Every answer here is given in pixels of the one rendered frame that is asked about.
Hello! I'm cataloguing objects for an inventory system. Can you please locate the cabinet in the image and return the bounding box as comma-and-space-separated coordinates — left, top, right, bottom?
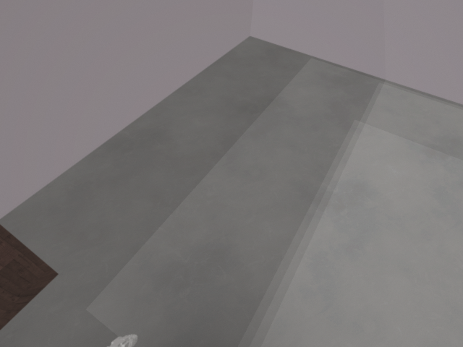
0, 225, 58, 330

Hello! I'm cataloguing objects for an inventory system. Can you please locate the drawer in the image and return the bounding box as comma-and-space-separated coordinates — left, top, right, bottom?
0, 239, 18, 270

